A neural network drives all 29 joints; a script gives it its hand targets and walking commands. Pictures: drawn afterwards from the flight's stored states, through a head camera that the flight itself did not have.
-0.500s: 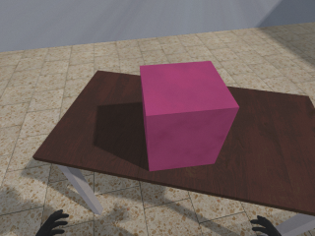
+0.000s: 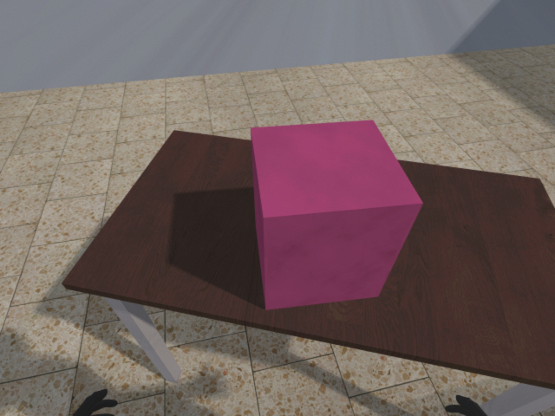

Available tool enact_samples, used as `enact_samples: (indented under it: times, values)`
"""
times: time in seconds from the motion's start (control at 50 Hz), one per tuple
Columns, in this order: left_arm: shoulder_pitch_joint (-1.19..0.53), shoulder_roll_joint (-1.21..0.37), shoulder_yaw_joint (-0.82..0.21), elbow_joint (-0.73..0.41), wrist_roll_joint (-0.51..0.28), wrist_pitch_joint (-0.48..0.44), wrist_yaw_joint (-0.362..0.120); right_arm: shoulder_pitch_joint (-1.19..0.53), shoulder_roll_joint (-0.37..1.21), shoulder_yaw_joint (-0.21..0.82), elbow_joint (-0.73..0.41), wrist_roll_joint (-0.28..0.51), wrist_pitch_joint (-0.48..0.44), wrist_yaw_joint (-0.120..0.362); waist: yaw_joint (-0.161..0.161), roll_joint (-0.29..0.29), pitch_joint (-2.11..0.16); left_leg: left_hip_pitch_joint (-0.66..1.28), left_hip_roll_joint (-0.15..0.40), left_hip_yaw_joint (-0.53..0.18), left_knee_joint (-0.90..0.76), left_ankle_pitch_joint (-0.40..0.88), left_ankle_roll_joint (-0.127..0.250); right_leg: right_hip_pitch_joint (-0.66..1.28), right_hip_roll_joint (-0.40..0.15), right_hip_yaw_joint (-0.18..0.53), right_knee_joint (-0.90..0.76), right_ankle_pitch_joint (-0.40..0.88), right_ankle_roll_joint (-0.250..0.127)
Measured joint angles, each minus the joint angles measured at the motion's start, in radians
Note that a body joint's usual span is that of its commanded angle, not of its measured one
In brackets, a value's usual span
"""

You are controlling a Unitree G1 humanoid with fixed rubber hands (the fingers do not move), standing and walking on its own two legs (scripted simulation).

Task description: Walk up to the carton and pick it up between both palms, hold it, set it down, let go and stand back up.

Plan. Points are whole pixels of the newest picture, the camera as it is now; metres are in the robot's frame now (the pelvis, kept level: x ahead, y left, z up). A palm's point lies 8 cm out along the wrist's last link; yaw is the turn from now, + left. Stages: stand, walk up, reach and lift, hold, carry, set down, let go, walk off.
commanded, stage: stand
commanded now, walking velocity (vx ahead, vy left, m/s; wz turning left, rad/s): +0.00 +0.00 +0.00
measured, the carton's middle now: (318, 217) +0.44 -0.05 +0.04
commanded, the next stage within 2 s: walk up in 1.76 s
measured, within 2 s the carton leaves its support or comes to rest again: neither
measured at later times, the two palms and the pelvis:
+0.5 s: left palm out of the picture +0.09 +0.30 -0.10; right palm out of the picture +0.09 -0.30 -0.10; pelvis -0.01 +0.00 +0.01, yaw +0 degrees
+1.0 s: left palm out of the picture +0.09 +0.30 -0.10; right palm out of the picture +0.09 -0.31 -0.10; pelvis +0.00 +0.00 +0.01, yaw +0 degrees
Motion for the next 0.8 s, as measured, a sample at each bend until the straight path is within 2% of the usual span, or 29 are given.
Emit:
enact_samples:
  times: [0.34,0.8]
  values:
    - [0.002,-0.002,-0.009,0.094,0.001,0.007,0.004,-0.016,-0.001,0.0,0.102,0.0,0.007,0.002,-0.003,0.002,-0.006,0.058,-0.009,0.004,-0.112,0.064,0.003,0.055,-0.009,0.003,-0.105,0.061,0.006]
    - [0.01,0.005,-0.013,0.128,0.001,0.004,0.004,-0.01,-0.007,-0.004,0.144,0.0,0.015,0.004,-0.009,0.003,-0.011,0.064,-0.005,0.006,-0.152,0.09,-0.003,0.054,-0.005,0.006,-0.134,0.082,0.0]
